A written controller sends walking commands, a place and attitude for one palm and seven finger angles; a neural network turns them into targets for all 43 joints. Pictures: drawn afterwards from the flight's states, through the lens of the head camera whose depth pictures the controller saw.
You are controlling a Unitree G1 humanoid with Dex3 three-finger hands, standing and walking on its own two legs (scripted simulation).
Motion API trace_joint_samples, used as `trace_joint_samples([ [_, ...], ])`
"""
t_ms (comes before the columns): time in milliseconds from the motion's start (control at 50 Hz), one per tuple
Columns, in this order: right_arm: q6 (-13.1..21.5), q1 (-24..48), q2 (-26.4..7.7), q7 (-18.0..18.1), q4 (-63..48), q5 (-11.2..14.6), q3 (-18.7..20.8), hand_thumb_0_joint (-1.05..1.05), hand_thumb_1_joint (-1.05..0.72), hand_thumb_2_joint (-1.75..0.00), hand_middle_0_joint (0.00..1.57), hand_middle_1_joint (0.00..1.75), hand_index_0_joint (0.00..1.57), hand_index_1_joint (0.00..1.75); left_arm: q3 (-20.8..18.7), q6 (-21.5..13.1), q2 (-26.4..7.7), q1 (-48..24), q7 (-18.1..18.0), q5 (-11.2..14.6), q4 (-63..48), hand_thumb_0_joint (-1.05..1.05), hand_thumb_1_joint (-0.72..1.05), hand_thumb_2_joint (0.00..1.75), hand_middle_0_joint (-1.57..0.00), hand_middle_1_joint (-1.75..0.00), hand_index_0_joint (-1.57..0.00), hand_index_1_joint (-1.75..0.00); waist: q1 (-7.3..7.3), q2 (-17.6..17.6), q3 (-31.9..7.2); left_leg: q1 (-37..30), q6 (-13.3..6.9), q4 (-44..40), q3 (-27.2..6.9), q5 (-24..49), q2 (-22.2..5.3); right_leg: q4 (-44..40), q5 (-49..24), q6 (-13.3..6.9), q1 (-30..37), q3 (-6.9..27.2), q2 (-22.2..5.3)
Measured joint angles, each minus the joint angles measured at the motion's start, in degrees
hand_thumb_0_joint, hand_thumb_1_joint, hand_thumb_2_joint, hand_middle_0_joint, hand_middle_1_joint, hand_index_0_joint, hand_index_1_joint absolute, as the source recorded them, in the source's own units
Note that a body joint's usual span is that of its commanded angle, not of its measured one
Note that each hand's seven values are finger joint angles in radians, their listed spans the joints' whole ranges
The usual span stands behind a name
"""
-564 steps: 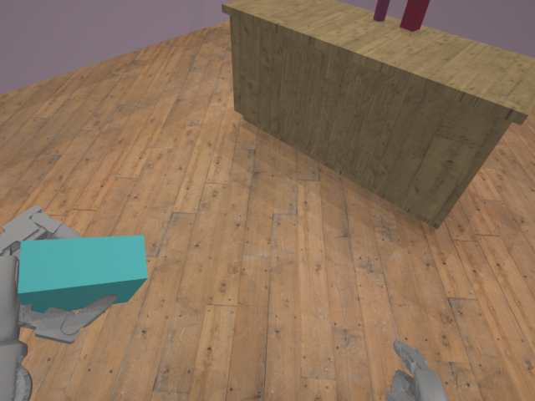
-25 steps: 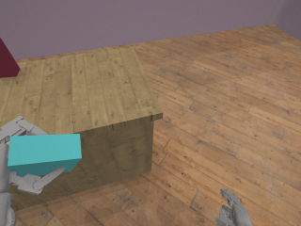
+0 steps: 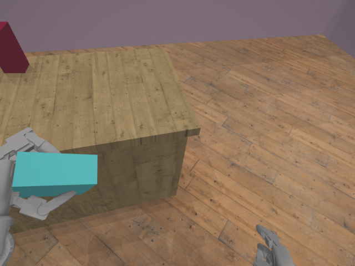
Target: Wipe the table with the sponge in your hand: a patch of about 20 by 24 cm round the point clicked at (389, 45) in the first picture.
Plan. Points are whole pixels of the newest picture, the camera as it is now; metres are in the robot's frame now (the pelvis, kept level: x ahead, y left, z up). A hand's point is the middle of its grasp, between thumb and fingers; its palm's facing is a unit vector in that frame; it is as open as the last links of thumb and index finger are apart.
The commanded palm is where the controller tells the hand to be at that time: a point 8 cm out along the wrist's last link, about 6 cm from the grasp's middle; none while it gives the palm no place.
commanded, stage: shuffle to correct the standing spot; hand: left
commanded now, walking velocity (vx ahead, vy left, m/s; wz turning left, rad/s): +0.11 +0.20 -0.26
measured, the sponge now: (66, 176) +0.23 +0.23 +0.12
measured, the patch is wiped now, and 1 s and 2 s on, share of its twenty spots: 0.00 0.00 0.00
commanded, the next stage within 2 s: come to a stop and stand still in 1.80 s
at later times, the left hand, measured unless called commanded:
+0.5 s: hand (33, 140) +0.27 +0.29 +0.16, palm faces +0.32 -0.86 -0.39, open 9.4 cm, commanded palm +0.21 +0.33 +0.18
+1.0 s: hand (8, 118) +0.31 +0.36 +0.15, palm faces +0.23 -0.81 -0.55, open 9.4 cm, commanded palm +0.26 +0.40 +0.18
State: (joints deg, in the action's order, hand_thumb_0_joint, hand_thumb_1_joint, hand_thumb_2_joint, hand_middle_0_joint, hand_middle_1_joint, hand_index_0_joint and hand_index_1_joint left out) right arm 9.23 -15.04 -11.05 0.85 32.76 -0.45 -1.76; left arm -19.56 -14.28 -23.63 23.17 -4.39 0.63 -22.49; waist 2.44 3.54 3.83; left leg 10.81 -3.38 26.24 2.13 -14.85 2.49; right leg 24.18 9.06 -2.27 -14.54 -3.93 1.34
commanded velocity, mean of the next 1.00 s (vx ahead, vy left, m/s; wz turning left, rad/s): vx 0.09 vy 0.20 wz -0.11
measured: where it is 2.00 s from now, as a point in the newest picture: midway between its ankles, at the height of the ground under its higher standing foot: outside the picture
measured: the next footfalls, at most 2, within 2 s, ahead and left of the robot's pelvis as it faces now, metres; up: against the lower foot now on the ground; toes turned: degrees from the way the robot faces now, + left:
left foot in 0.58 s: +0.14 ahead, +0.23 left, +0.00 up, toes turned -8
right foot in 0.76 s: +0.10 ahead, +0.01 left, +0.00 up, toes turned -8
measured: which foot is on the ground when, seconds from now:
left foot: down 0.00-0.44, up 0.46-0.56, down 0.58-0.76, up 0.78-1.00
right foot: down 0.00-0.60, up 0.62-0.74, down 0.76-1.00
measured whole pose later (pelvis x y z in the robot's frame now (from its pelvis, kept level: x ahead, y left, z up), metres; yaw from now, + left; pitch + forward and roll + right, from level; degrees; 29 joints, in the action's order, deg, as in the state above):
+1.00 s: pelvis +0.07 +0.14 +0.00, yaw -6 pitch +1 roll +2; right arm 4.5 -13.4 -12.5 -0.7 35.0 0.1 0.7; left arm -24.2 -14.8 -24.8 32.0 -6.8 0.9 -29.9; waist -1.3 2.7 5.2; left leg 24.6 0.6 45.8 1.3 -18.2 -2.0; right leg 32.3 16.4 1.0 -16.7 0.1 -3.9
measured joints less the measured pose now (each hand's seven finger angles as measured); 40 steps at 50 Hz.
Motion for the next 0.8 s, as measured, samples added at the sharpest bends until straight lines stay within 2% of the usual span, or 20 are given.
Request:
trace_joint_samples([
  [80, 1.04, 1.32, -0.43, -0.79, -0.17, -0.5, -0.3, 0.01, -0.91, -0.9, 0.2, 0.3, 0.21, 0.3, -2.59, -0.58, 0.82, -3.34, -1.25, 0.63, -1.6, -0.01, -0.43, 1.0, -0.82, -1.34, -0.82, -1.34, 0.66, -0.64, -0.23, 0.14, -0.49, 1.64, 0.18, -1.36, 0.02, 0.77, 0.8, 0.4, 0.19, 0.18, -0.02],
  [200, 0.36, 3.07, -0.82, -1.56, -1.26, -0.58, -0.3, 0.01, -0.91, -0.9, 0.2, 0.3, 0.21, 0.3, 0.45, -1.52, 3.64, -1.87, -1.18, 0.8, -3.5, -0.01, -0.43, 1.0, -0.82, -1.34, -0.82, -1.34, -0.06, -1.86, -2.93, -0.21, -1.52, 2.88, 1.54, -3.62, 0.49, 2.61, 2.73, 1.59, -0.13, 1.65, -0.39],
  [320, -2.21, 4.26, -0.28, -1.35, -3.28, -0.37, -0.37, 0.01, -0.91, -0.9, 0.2, 0.3, 0.21, 0.3, 0.39, 0.91, 1.75, -0.77, -0.42, 0.54, -1.11, -0.01, -0.43, 1.0, -0.82, -1.34, -0.82, -1.34, -1.01, -1.12, -1.98, -1.34, -2.6, 3.76, 3.28, -5.45, 1.89, 7.84, 6.18, 1.73, -1.42, 3.51, -1.58],
  [380, -3.02, 4.07, -0.38, -1.76, -3.91, -0.54, -0.06, 0.01, -0.91, -0.9, 0.2, 0.3, 0.21, 0.3, -0.51, 2.22, 0.72, -0.91, -0.22, 0.62, -2.34, -0.01, -0.43, 1.0, -0.82, -1.34, -0.82, -1.34, -1.41, -1.55, -0.31, -1.52, -2.79, 5.32, 3.14, -6.67, 2.02, 9.23, 7.67, 1.35, -1.01, 2.96, -1.89],
  [400, -3.25, 3.86, -0.61, -2.01, -4.01, -0.53, 0.15, 0.01, -0.91, -0.9, 0.2, 0.3, 0.21, 0.3, -0.62, 2.37, 0.56, -0.97, -0.18, 0.67, -3.23, -0.01, -0.43, 1.0, -0.82, -1.34, -0.82, -1.34, -1.68, -2.31, 0.2, -0.96, -2.36, 6.89, 2.61, -7.31, 1.58, 8.67, 7.73, 1.68, -0.39, 2.27, -1.65],
  [440, -3.71, 3.72, -1.02, -2.56, -3.83, -0.08, 0.68, 0.01, -0.91, -0.9, 0.2, 0.3, 0.21, 0.3, -0.77, 2.18, -0.14, -1.25, -0.31, 0.99, -5.96, -0.01, -0.43, 1.0, -0.82, -1.34, -0.82, -1.34, -2.23, -3.17, 1.28, 4.07, 1.0, 16.2, 1.05, -6.25, 0.86, 8.37, 7.72, 2.14, 0.01, 0.66, -1.55],
  [460, -3.87, 3.89, -1.26, -2.88, -3.38, 0.19, 0.82, 0.01, -0.91, -0.9, 0.2, 0.3, 0.21, 0.3, -0.95, 1.56, -0.39, -1.11, -0.51, 1.31, -7.66, -0.01, -0.43, 1.0, -0.82, -1.34, -0.82, -1.34, -1.93, -2.9, 1.83, 7.93, 2.36, 24.01, -0.37, -7.22, 1.1, 8.89, 7.96, 2.32, -0.27, 0.48, -1.76],
  [500, -4.39, 4.28, -1.59, -3.45, -2.29, 0.43, 1.04, 0.01, -0.91, -0.9, 0.2, 0.3, 0.21, 0.3, -1.69, -0.11, -0.08, 0.28, -1.21, 1.61, -11.0, -0.01, -0.43, 1.0, -0.82, -1.34, -0.82, -1.34, -0.65, -1.71, 2.37, 14.05, 2.85, 34.12, -4.12, -12.8, 0.58, 9.83, 8.3, 3.08, -1.15, 1.62, -2.02],
  [520, -4.84, 4.37, -1.58, -3.64, -1.97, 0.31, 1.15, 0.01, -0.91, -0.9, 0.2, 0.3, 0.21, 0.3, -2.29, -0.71, 0.25, 1.43, -1.57, 1.56, -12.53, -0.01, -0.43, 1.0, -0.82, -1.34, -0.82, -1.34, -0.18, -0.96, 2.3, 15.67, 2.86, 33.99, -5.75, -13.45, -0.78, 10.34, 8.43, 3.63, -1.77, 2.52, -2.21],
  [540, -5.29, 4.39, -1.55, -3.67, -1.77, 0.21, 1.25, 0.01, -0.91, -0.9, 0.2, 0.3, 0.21, 0.3, -2.89, -0.98, 0.56, 2.42, -1.76, 1.47, -13.83, -0.01, -0.43, 1.0, -0.82, -1.34, -0.82, -1.34, 0.06, -0.23, 2.19, 15.94, 3.0, 30.13, -7.04, -11.77, -2.48, 11.22, 8.78, 4.2, -2.44, 3.42, -2.55],
  [580, -5.45, 3.99, -2.26, -3.09, -1.82, 0.44, 1.77, 0.01, -0.91, -0.9, 0.2, 0.3, 0.21, 0.3, -3.21, -1.17, 1.19, 3.09, -1.71, 1.2, -14.96, -0.01, -0.43, 1.0, -0.82, -1.35, -0.82, -1.34, -0.19, -0.5, 2.01, 13.4, 3.82, 18.51, -8.93, -3.33, -5.22, 14.72, 10.77, 5.17, -3.57, 4.5, -3.32],
  [600, -5.01, 3.98, -2.55, -2.54, -1.67, 0.57, 2.33, 0.01, -0.91, -0.9, 0.2, 0.3, 0.21, 0.3, -3.24, -1.08, 1.22, 2.59, -1.62, 1.06, -14.68, -0.01, -0.43, 1.0, -0.82, -1.35, -0.82, -1.34, -0.13, -0.7, 2.24, 12.03, 5.66, 16.43, -8.49, -3.65, -5.04, 18.09, 12.69, 4.37, -4.63, 5.39, -4.02],
  [620, -4.62, 4.31, -2.07, -1.96, -1.2, 0.63, 3.02, 0.01, -0.91, -0.9, 0.2, 0.3, 0.21, 0.3, -3.42, -0.84, 0.85, 1.33, -1.59, 0.73, -13.53, -0.01, -0.43, 1.0, -0.82, -1.35, -0.82, -1.34, 0.19, -0.33, 2.92, 11.74, 6.32, 17.58, -7.19, -4.61, -4.11, 23.06, 16.1, 3.5, -6.04, 6.88, -4.37],
  [640, -4.24, 4.6, -1.22, -1.42, -0.76, 0.8, 3.44, 0.01, -0.91, -0.9, 0.2, 0.3, 0.21, 0.3, -3.78, -0.7, 0.34, 0.03, -1.57, 0.42, -11.75, -0.01, -0.43, 1.0, -0.82, -1.35, -0.82, -1.34, 0.48, -0.15, 3.41, 11.42, 6.19, 18.4, -6.01, -5.33, -3.5, 28.68, 18.96, 2.91, -7.71, 8.04, -3.77],
  [680, -3.61, 4.67, 0.85, -0.93, -0.3, 0.96, 3.2, 0.01, -0.91, -0.9, 0.2, 0.3, 0.2, 0.3, -4.82, -0.13, -0.82, -1.73, -1.68, 0.3, -7.71, -0.01, -0.43, 1.0, -0.82, -1.35, -0.82, -1.34, -0.1, -0.01, 3.64, 10.51, 5.2, 17.49, -4.63, -5.13, -2.58, 35.65, 21.37, 2.38, -10.02, 7.57, -2.33],
  [720, -3.18, 3.99, 2.24, -1.35, -0.35, 1.3, 2.1, 0.01, -0.91, -0.9, 0.2, 0.3, 0.2, 0.3, -5.49, 0.93, -1.28, -2.61, -1.78, 0.22, -4.75, -0.01, -0.43, 1.0, -0.82, -1.35, -0.82, -1.34, -1.04, -0.51, 3.4, 9.82, 4.66, 15.65, -4.15, -3.95, -2.11, 31.81, 20.08, 2.13, -9.11, 4.83, -1.42],
  [760, -2.89, 3.0, 2.61, -2.04, -0.81, 1.55, 0.73, 0.01, -0.91, -0.9, 0.2, 0.3, 0.2, 0.3, -5.89, 1.85, -1.3, -2.38, -1.96, 0.15, -4.15, -0.01, -0.43, 1.0, -0.82, -1.35, -0.82, -1.35, -1.44, -1.1, 2.78, 10.23, 4.53, 15.85, -3.29, -4.06, -1.82, 20.31, 14.17, 1.84, -5.47, 2.3, -1.11],
  [800, -3.29, 3.19, 1.73, -2.59, 0.0, 1.27, 0.25, 0.01, -0.91, -0.9, 0.2, 0.3, 0.2, 0.3, -4.73, 1.94, 0.33, -1.85, -1.91, 0.03, -5.02, -0.01, -0.43, 1.0, -0.82, -1.35, -0.82, -1.35, -2.99, -3.63, 3.3, 12.73, 3.85, 22.92, -3.84, -6.99, -1.82, 18.82, 12.39, 0.25, -4.75, 0.96, -0.64],
])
